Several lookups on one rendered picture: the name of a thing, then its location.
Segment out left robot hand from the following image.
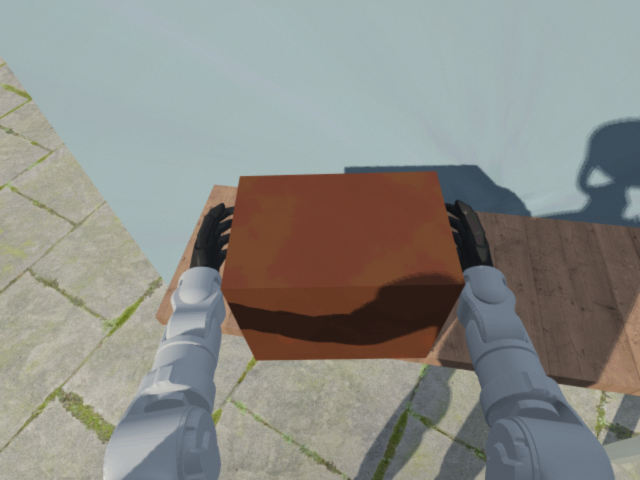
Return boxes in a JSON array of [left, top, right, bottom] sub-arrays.
[[190, 203, 234, 272]]

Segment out right robot hand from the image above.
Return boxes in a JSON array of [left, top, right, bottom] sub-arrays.
[[445, 200, 493, 272]]

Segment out table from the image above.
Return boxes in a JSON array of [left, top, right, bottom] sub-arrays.
[[155, 185, 640, 464]]

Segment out robot left forearm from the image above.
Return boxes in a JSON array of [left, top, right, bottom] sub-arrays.
[[103, 266, 226, 480]]

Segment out right robot upper arm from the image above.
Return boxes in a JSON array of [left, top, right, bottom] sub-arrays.
[[485, 416, 613, 480]]

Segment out robot right forearm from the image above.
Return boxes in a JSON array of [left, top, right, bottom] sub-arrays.
[[457, 266, 615, 480]]

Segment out left robot upper arm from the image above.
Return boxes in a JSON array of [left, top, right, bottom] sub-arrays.
[[105, 405, 221, 480]]

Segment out carton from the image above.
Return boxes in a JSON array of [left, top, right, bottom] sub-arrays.
[[220, 171, 465, 361]]

